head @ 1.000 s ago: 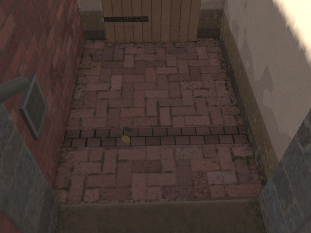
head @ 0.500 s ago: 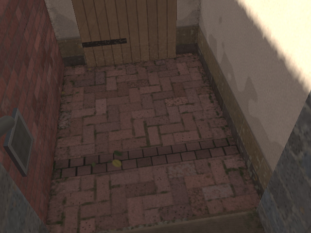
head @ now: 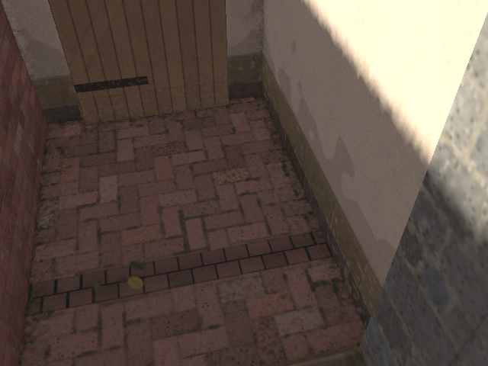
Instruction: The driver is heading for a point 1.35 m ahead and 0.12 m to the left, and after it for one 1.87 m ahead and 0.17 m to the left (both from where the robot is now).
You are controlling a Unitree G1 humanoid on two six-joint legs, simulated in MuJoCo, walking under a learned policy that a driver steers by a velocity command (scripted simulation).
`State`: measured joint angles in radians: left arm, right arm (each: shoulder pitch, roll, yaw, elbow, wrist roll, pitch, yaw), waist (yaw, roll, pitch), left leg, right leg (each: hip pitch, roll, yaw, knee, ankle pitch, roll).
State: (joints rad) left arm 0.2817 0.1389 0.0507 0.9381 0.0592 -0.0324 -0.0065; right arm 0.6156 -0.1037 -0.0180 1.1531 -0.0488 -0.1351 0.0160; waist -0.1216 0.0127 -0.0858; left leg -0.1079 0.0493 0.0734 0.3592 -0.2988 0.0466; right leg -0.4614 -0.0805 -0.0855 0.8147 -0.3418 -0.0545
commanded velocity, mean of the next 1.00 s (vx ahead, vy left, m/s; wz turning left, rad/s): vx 0.26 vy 0.00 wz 0.00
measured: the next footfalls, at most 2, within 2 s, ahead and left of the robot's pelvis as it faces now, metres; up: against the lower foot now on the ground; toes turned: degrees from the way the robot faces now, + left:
right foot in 0.06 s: +0.05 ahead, -0.14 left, +0.00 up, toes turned -6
left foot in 0.52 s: +0.30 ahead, +0.02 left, -0.17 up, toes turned +4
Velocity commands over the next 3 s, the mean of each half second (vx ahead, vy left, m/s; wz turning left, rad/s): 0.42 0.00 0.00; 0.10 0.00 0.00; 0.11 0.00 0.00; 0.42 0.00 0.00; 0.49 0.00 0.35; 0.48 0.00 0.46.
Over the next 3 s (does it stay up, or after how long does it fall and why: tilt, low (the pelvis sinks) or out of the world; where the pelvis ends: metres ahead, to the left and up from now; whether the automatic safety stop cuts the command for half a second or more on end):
stays up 1.16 0.05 -0.50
